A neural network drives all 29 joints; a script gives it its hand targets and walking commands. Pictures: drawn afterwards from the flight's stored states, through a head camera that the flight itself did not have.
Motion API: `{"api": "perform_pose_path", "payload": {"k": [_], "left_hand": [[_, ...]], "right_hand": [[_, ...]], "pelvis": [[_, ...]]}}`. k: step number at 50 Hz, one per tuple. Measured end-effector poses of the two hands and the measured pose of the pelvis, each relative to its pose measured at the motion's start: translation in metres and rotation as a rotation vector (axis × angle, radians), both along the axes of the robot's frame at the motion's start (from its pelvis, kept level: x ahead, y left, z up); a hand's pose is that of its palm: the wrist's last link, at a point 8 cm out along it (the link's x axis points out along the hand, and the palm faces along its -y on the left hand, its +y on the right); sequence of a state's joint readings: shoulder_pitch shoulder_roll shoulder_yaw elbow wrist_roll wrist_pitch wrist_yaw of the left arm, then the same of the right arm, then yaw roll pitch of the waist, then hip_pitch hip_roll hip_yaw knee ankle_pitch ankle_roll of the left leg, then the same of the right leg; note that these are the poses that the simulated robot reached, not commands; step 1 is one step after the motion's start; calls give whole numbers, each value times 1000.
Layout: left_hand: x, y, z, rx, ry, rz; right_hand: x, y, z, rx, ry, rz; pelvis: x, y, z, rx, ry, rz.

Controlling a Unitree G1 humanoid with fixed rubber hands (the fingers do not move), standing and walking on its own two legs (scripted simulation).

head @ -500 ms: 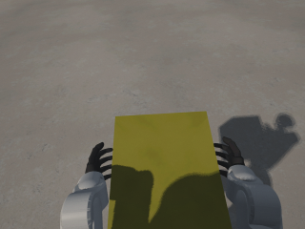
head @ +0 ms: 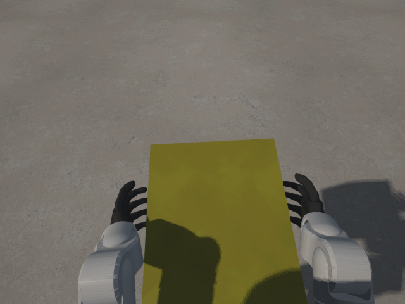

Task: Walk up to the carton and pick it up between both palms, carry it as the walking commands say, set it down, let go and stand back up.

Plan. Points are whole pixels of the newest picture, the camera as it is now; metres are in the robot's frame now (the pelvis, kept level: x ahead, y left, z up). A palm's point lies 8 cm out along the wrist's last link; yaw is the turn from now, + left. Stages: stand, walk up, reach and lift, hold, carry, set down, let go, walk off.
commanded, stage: carry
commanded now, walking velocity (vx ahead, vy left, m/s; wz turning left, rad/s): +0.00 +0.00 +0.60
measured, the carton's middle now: (215, 223) +0.29 +0.00 +0.01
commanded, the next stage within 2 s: none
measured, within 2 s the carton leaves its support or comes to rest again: neither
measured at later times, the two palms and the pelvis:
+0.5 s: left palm (66, 284) +0.16 +0.21 +0.11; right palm (286, 249) +0.20 -0.09 +0.11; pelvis -0.06 +0.03 +0.01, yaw +6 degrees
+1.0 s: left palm (68, 293) +0.15 +0.21 +0.11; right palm (296, 268) +0.18 -0.10 +0.10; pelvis -0.08 +0.03 +0.01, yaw +5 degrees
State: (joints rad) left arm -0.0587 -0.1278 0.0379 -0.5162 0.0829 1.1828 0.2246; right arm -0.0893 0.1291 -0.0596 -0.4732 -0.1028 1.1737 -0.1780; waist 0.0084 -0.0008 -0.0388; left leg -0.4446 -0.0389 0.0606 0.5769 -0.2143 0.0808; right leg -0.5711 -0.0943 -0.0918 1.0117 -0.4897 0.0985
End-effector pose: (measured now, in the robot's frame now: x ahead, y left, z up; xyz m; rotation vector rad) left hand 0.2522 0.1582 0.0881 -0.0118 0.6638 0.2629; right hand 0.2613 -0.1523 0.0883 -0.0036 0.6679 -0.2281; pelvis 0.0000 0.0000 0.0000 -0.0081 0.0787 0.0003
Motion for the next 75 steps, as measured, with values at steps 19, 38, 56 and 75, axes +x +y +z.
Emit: {"api": "perform_pose_path", "payload": {"k": [19, 38, 56, 75], "left_hand": [[-65, 24, 26, 28, -26, 69], [-105, 69, 16, -18, -10, 86], [-98, 39, 20, 13, -9, 64], [-97, 27, 18, 10, -11, 58]], "right_hand": [[-43, 26, 20, 25, -28, 68], [-81, 70, 19, -25, -7, 89], [-81, 40, 14, 3, -4, 67], [-81, 28, 13, -2, -6, 63]], "pelvis": [[-44, 9, 10, 24, -13, 93], [-84, 46, 7, 15, -43, 87], [-84, 22, 8, 11, -33, 78], [-82, 11, 8, 10, -28, 76]]}}
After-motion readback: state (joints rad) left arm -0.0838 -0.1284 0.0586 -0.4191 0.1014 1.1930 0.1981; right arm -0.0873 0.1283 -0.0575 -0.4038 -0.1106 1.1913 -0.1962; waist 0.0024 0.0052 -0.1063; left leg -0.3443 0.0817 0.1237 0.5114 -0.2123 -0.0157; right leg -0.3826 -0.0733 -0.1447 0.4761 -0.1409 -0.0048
